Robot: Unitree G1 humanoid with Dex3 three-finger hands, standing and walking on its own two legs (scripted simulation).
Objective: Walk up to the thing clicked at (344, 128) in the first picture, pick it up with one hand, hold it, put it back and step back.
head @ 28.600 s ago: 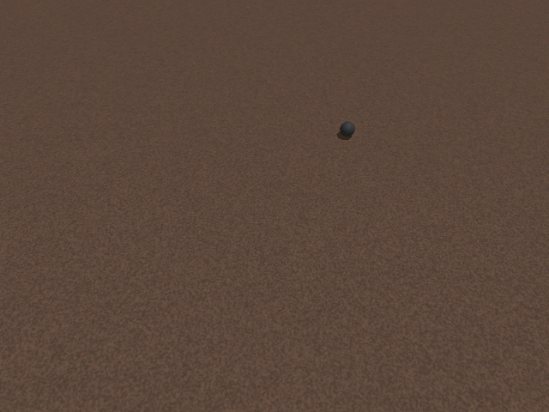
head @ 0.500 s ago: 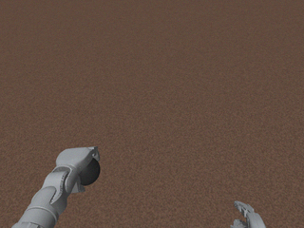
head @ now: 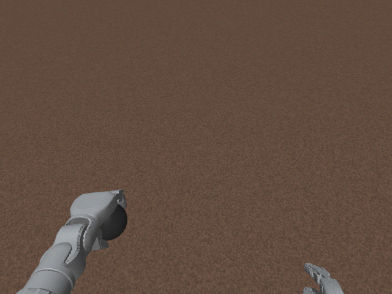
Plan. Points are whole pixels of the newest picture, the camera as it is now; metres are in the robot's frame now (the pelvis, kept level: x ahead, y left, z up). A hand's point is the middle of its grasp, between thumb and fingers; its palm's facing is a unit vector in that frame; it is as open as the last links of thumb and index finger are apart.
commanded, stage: crouch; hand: left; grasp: from above
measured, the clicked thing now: (108, 220) +0.30 +0.21 -0.06
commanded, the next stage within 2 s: lower in 1.78 s
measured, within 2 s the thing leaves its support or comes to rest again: neither
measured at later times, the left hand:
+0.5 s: hand (120, 243) +0.32 +0.24 -0.25, palm faces -0.42 +0.03 -0.91, open 10.8 cm
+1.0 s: hand (133, 258) +0.34 +0.25 -0.46, palm faces -0.45 -0.01 -0.89, open 10.9 cm
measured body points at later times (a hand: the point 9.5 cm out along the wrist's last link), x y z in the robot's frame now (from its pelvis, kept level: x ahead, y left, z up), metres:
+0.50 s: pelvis -0.04 +0.01 -0.13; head +0.09 +0.02 +0.30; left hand +0.34 +0.23 -0.20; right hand +0.03 -0.29 -0.25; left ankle +0.00 +0.12 -0.74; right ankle +0.02 -0.13 -0.74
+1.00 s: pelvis -0.07 +0.00 -0.31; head +0.14 +0.03 +0.09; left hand +0.36 +0.25 -0.41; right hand +0.00 -0.27 -0.43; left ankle +0.00 +0.12 -0.74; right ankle +0.02 -0.13 -0.74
